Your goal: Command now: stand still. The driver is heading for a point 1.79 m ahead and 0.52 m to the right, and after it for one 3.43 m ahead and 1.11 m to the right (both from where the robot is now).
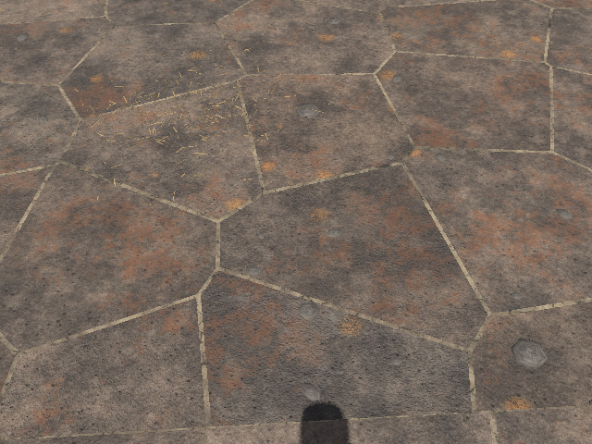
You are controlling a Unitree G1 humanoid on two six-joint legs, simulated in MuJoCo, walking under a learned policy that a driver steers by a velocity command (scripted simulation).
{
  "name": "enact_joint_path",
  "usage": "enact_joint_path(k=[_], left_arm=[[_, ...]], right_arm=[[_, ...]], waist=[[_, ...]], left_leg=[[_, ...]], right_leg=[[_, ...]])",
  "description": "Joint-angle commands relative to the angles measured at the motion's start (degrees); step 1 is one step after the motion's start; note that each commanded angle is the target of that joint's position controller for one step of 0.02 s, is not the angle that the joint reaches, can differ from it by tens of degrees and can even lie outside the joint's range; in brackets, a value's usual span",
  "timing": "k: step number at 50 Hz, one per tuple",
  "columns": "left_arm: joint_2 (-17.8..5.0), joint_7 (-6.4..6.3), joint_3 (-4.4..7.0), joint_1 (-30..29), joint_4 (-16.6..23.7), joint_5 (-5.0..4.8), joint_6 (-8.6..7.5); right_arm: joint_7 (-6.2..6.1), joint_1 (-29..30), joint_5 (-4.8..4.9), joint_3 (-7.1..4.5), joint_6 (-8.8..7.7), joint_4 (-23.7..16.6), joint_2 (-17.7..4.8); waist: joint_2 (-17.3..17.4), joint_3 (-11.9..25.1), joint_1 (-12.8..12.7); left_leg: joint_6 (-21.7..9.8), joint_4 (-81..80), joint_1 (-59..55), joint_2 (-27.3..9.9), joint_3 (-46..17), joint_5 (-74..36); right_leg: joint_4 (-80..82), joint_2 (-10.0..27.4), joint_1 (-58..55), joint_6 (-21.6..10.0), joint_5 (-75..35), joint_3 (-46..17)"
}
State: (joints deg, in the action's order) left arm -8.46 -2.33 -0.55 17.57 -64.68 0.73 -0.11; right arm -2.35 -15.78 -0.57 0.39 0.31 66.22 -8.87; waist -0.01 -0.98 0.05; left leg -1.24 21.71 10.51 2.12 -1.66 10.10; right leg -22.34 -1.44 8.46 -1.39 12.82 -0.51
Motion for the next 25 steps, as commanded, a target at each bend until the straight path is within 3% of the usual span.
enact_joint_path(k=[1, 24, 25], left_arm=[[-4.3, -0.21, 0.65, 3.9, 0.2, 0.01, -0.25], [-2.5, -0.44, 0.67, 5.8, -1.2, 0.02, -0.41], [-2.3, -0.42, 0.61, 6.3, -1.3, 0.10, -0.39]], right_arm=[[-0.21, -3.5, 0.00, -0.60, -0.23, -0.2, -4.3], [-0.47, -5.6, -0.02, -0.51, -0.32, 1.2, -2.4], [-0.45, -6.1, -0.08, -0.41, -0.29, 1.3, -2.1]], waist=[[-0.1, -3.0, 0.0], [-0.1, -3.6, 0.0], [-0.2, -2.4, -0.1]], left_leg=[[-1.4, -3.5, 0.0, -5.8, -5.6, -2.9], [-1.2, -2.7, -0.1, -5.9, -5.1, -3.9], [-1.3, -3.1, -0.5, -5.4, -4.9, -0.1]], right_leg=[[4.8, 5.8, 3.6, -1.6, -2.6, -5.6], [4.4, 5.6, 3.1, -1.8, -4.1, -5.5], [5.1, 5.3, 2.8, -1.8, 0.3, -5.5]])
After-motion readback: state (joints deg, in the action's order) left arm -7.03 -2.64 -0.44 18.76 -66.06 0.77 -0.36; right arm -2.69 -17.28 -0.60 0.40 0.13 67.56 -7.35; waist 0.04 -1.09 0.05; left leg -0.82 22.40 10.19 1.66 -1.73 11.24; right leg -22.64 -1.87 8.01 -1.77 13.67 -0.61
